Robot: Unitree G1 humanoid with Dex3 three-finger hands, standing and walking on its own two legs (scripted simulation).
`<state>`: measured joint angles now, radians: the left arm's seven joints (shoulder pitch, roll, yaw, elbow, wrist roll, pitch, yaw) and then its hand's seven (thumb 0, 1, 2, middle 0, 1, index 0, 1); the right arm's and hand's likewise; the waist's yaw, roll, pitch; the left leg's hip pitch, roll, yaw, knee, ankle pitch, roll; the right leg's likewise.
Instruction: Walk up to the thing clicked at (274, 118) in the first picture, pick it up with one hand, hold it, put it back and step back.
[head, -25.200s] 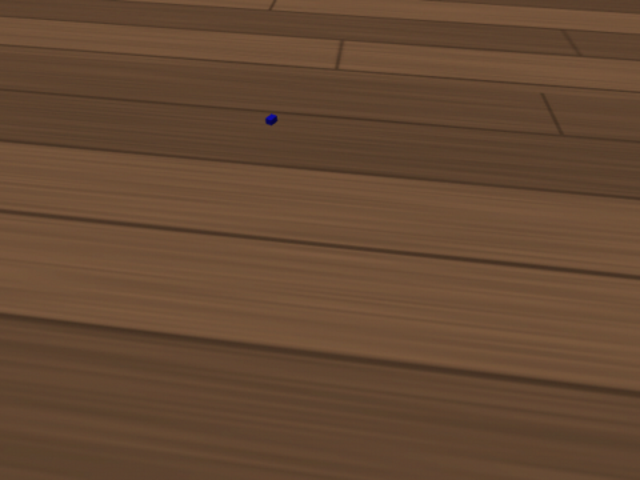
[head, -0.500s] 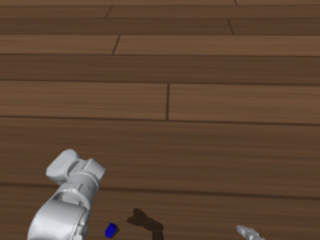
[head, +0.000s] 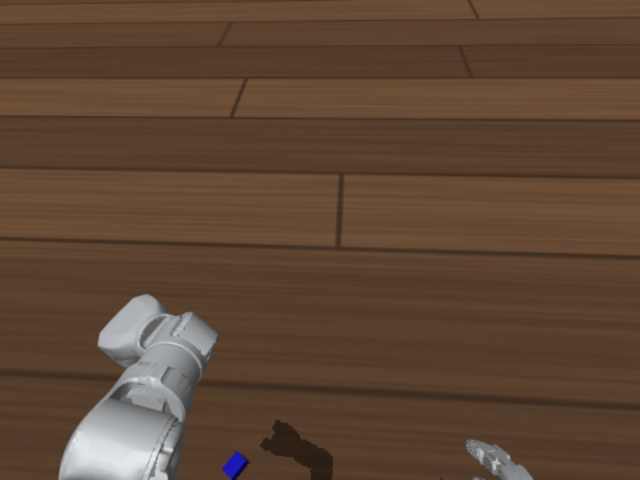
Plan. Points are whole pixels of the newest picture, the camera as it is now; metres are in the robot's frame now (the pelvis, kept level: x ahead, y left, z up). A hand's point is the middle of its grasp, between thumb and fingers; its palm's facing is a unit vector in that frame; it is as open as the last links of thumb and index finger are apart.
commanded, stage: hold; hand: left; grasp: from above
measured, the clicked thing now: (235, 465) +0.32 +0.26 -0.75
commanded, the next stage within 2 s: crouch in 0.56 s
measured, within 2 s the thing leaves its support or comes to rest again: neither
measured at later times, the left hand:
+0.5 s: hand (161, 348) +0.32 +0.22 -0.03, palm faces -0.19 -0.39 -0.90, open 5.2 cm
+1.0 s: hand (164, 369) +0.31 +0.23 -0.07, palm faces -0.27 -0.37 -0.89, open 5.3 cm
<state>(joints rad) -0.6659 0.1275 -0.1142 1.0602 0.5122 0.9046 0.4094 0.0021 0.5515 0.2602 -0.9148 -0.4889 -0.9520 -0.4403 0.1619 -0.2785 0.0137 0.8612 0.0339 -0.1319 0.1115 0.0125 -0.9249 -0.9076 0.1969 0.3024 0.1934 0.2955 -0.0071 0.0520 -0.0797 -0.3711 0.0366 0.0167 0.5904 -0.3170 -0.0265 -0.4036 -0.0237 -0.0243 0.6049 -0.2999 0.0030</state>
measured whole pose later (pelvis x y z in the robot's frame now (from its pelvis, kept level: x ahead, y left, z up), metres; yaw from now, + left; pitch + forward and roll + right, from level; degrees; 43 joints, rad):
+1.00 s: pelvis -0.01 +0.00 -0.01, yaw +0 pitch +9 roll +0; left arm -0.73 0.14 -0.06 1.26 0.53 0.82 0.48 0.00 0.61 0.24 -0.95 -0.45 -1.03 -0.37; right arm 0.17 -0.26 -0.01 0.87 0.01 -0.16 0.11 0.01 -0.90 -0.90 0.20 0.30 0.20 0.30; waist -0.03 0.02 -0.08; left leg -0.48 0.04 0.02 0.65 -0.32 -0.02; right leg -0.51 -0.02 -0.02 0.64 -0.29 0.00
